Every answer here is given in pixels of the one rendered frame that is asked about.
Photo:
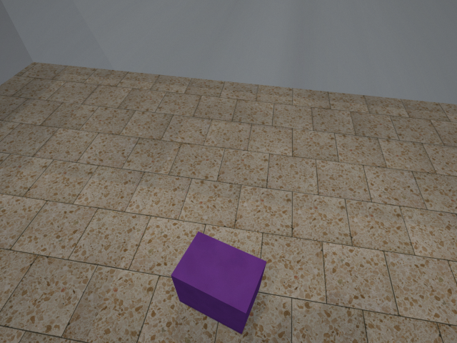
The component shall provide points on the carton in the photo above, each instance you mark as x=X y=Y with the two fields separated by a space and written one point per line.
x=218 y=280

